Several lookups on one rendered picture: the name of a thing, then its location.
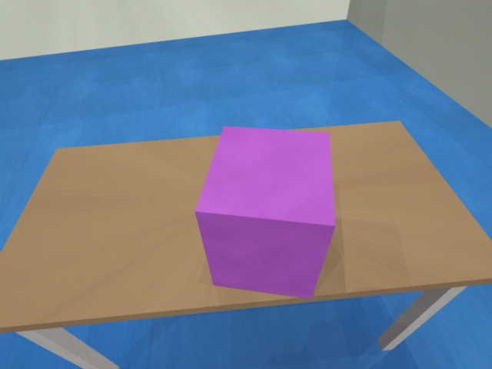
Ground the table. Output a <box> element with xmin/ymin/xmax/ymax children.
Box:
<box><xmin>0</xmin><ymin>121</ymin><xmax>492</xmax><ymax>369</ymax></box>

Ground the carton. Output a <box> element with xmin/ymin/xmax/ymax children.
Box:
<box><xmin>195</xmin><ymin>126</ymin><xmax>335</xmax><ymax>299</ymax></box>

